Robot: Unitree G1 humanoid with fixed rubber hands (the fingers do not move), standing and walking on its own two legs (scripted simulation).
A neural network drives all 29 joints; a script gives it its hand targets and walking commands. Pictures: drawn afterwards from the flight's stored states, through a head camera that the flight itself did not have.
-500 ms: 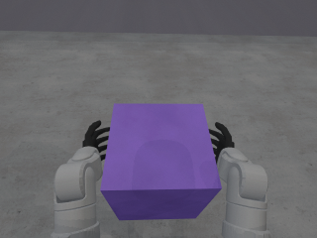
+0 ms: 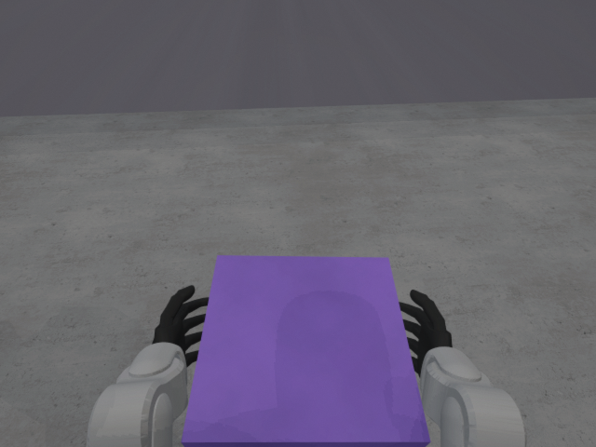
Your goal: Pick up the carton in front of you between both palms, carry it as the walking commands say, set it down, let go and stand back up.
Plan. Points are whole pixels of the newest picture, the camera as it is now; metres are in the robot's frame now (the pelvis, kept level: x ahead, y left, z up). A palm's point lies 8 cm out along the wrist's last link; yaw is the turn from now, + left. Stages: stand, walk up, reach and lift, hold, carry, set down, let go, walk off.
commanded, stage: carry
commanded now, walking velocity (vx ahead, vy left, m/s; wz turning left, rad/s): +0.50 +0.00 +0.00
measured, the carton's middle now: (300, 378) +0.24 +0.00 +0.02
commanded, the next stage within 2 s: none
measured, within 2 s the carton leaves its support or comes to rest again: neither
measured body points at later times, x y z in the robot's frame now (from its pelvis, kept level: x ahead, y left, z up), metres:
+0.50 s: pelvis +0.33 +0.04 +0.01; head +0.31 +0.06 +0.46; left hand +0.58 +0.18 +0.10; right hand +0.57 -0.12 +0.10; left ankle +0.25 +0.12 -0.75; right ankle +0.45 -0.13 -0.69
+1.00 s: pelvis +0.63 -0.01 +0.00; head +0.65 -0.03 +0.45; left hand +0.88 +0.14 +0.08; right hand +0.89 -0.16 +0.07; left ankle +0.73 +0.12 -0.71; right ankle +0.60 -0.09 -0.75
